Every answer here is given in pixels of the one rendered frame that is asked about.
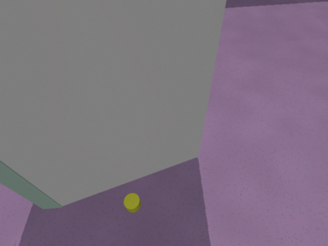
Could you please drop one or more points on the tin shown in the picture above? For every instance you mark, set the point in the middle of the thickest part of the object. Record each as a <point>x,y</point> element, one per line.
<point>132,202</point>

